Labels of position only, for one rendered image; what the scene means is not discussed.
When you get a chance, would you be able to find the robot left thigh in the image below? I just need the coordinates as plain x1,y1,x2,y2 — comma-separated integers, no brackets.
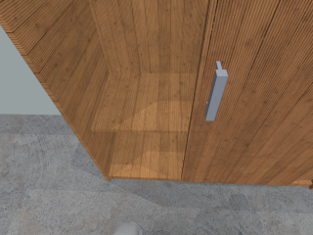
112,222,143,235

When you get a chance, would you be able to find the handle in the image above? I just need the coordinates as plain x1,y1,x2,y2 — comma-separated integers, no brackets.
204,61,228,121

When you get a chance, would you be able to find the wardrobe door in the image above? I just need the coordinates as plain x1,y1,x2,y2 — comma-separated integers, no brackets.
297,169,313,180
181,0,313,186

